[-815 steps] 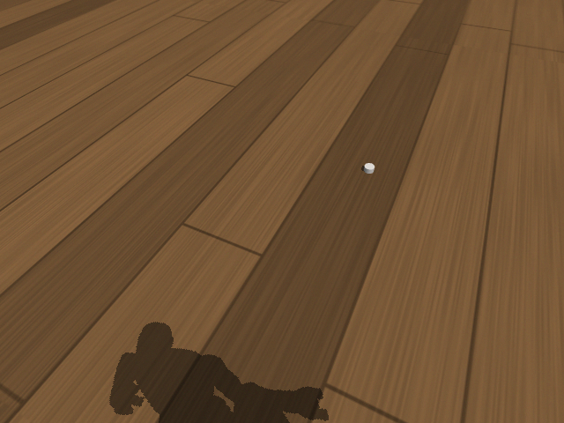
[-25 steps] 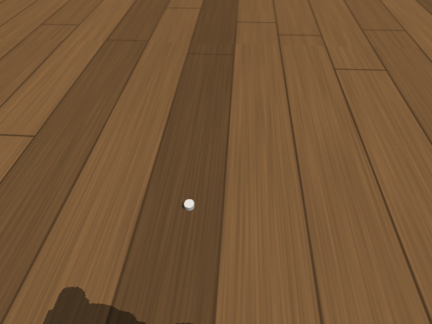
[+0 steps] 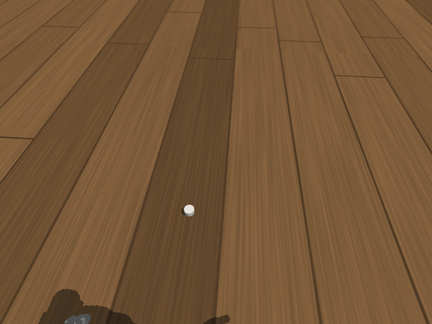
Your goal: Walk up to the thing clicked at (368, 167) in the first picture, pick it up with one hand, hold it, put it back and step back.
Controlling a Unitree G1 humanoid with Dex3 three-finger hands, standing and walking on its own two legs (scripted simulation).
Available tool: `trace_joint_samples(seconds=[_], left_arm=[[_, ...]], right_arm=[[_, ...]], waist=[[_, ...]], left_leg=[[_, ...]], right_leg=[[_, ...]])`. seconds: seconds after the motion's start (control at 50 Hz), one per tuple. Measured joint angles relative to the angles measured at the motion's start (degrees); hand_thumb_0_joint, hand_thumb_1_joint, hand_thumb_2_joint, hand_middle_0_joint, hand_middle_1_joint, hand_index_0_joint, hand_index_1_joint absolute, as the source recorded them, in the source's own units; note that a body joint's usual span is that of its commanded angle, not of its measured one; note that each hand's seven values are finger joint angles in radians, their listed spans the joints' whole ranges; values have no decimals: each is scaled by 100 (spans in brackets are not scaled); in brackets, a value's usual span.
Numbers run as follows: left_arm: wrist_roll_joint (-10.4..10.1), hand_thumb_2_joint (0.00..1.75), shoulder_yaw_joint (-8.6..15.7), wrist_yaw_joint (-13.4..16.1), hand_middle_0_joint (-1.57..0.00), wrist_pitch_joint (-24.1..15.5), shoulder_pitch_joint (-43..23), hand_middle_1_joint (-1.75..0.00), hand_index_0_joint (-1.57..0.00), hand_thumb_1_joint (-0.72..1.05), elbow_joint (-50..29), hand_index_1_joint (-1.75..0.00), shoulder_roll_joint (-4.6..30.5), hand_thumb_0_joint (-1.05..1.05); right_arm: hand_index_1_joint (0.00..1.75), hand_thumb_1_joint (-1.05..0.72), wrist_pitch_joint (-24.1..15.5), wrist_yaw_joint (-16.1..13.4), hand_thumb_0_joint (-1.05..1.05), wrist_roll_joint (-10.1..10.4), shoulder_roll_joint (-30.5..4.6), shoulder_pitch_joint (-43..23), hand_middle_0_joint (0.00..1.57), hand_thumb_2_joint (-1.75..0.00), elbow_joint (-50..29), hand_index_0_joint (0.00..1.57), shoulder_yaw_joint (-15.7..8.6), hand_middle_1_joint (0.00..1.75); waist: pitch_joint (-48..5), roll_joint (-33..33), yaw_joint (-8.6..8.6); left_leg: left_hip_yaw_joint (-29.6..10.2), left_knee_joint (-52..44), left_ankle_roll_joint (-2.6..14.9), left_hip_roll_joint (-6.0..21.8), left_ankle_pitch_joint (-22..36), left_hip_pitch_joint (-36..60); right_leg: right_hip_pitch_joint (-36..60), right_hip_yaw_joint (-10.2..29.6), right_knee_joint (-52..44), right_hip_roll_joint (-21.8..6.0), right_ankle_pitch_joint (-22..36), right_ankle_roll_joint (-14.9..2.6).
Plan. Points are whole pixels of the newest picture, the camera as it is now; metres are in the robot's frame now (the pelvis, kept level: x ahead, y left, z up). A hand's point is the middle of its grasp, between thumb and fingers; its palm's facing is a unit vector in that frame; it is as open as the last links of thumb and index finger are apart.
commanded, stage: walk up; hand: left
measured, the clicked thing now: (189, 210) +0.79 +0.20 -0.76
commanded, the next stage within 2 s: stand in 0.10 s
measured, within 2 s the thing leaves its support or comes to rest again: neither
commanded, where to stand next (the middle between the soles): +0.38 -0.02 m, yaw -2 degrees
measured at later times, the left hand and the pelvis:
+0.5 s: hand out of the picture +0.06 +0.24 -0.15, palm faces -0.03 -0.94 -0.34, open 7.4 cm; pelvis -0.02 -0.01 +0.01, yaw -1 degrees
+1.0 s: hand out of the picture +0.05 +0.24 -0.14, palm faces -0.05 -0.94 -0.34, open 7.4 cm; pelvis -0.02 -0.01 +0.01, yaw -1 degrees
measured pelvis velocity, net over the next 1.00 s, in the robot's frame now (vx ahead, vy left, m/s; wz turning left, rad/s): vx -0.02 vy -0.01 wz -0.02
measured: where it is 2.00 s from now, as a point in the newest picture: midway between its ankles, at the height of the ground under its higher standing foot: outside the picture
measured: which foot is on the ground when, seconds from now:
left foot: down 0.00-1.00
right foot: down 0.00-1.00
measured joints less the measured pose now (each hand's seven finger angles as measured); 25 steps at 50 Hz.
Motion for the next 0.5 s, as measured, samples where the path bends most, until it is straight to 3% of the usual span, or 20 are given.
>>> trace_joint_samples(seconds=[0.16, 0.5], left_arm=[[-25, 90, -49, 2, -20, 39, 40, -30, -20, 91, 240, -30, -40, 1], [4, 90, -185, -47, -20, 55, 65, -30, -21, 91, 585, -30, -157, 1]], right_arm=[[30, -91, -9, -11, 1, 28, 24, -158, 20, -90, 124, 20, 69, 30], [30, -91, 25, -9, 1, 61, -22, -238, 20, -90, 419, 20, 176, 30]], waist=[[37, -4, 49], [56, 80, -19]], left_leg=[[-11, -348, -29, 9, 174, 201], [28, -1066, -106, 110, 692, 409]], right_leg=[[189, -10, -319, -1, 156, 5], [350, 36, -995, 79, 684, -40]])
